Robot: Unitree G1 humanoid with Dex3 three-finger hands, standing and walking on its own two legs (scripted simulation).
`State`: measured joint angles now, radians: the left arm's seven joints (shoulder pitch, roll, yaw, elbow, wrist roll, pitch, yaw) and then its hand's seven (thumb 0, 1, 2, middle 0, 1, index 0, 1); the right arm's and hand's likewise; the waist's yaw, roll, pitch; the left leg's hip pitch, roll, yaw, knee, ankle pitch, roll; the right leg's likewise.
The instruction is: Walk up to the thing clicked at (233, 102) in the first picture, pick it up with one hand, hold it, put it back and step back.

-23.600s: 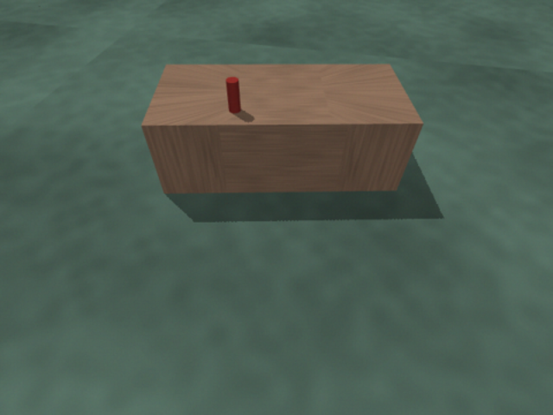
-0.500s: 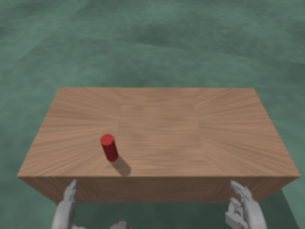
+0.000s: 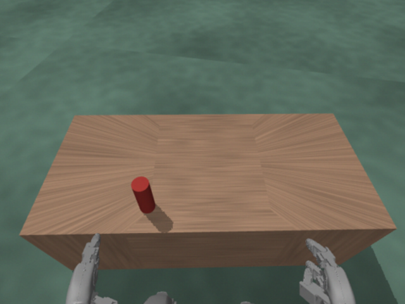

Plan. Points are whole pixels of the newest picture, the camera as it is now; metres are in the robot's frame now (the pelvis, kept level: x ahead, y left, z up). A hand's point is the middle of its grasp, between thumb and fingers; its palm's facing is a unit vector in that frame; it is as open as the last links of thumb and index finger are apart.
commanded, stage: home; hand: left
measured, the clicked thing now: (144, 195) +0.46 +0.20 -0.23
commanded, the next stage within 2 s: stand in 1.38 s
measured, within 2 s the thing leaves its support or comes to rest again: neither
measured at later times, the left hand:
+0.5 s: hand (115, 274) +0.19 +0.18 -0.05, palm faces +0.12 -0.97 -0.23, open 17.3 cm
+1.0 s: hand (113, 286) +0.17 +0.18 -0.05, palm faces +0.13 -0.96 -0.26, open 17.4 cm
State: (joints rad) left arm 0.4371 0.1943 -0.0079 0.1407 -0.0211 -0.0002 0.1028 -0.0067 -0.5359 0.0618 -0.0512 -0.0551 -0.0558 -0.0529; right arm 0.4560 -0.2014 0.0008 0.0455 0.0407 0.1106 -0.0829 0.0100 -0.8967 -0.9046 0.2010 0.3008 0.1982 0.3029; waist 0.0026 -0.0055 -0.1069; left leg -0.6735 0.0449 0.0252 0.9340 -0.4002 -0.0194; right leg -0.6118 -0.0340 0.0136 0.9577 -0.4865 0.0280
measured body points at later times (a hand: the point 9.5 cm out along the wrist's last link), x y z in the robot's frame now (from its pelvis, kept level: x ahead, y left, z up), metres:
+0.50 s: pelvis +0.02 +0.01 +0.00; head +0.04 +0.01 +0.45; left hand +0.18 +0.23 -0.03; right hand +0.18 -0.22 -0.03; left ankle +0.04 +0.13 -0.68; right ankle +0.00 -0.14 -0.68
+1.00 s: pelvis +0.00 +0.00 +0.00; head +0.03 +0.01 +0.45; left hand +0.16 +0.23 -0.04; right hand +0.16 -0.24 -0.06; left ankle +0.04 +0.13 -0.68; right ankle +0.00 -0.14 -0.68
